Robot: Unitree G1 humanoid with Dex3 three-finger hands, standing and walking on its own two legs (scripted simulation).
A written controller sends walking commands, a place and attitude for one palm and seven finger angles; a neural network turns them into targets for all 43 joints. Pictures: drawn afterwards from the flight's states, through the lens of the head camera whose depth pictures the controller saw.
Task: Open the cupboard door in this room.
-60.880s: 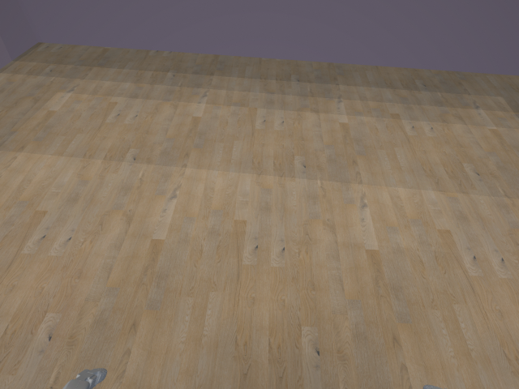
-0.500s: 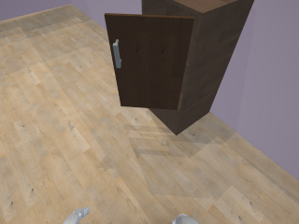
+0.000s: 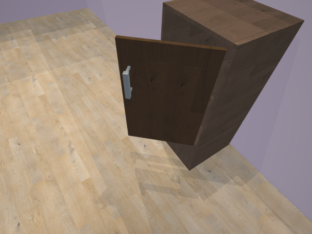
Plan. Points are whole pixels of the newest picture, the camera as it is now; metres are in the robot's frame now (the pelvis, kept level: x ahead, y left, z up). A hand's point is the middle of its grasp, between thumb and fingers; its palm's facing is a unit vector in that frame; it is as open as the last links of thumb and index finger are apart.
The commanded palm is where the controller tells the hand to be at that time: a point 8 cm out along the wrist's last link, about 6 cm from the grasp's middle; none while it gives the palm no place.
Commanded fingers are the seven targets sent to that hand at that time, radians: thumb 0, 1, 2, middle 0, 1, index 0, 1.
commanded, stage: come to a stop and stand still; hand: left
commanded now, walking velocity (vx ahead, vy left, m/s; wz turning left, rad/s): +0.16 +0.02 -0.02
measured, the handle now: (128, 82) +0.65 +0.18 -0.02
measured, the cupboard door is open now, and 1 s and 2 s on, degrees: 47 47 47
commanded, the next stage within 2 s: look again from close up in 1.12 s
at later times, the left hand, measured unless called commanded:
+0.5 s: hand out of the picture +0.14 +0.16 -0.16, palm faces +0.01 -0.96 -0.28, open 7.4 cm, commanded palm none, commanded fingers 0.00 0.90 0.90 -0.20 -0.30 -0.20 -0.30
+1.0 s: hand out of the picture +0.06 +0.20 -0.17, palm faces +0.08 -0.97 -0.21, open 7.4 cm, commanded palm none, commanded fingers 0.00 0.90 0.90 -0.20 -0.30 -0.20 -0.30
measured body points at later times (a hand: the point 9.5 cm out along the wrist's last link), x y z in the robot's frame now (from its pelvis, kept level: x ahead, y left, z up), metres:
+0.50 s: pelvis +0.07 -0.04 +0.00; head +0.12 -0.06 +0.45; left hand +0.14 +0.21 -0.13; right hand +0.11 -0.29 -0.16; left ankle +0.03 +0.10 -0.68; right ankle +0.07 -0.13 -0.73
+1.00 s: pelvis +0.05 +0.01 +0.01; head +0.07 +0.02 +0.46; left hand +0.06 +0.25 -0.16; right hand +0.13 -0.22 -0.14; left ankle +0.05 +0.11 -0.73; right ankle +0.02 -0.12 -0.71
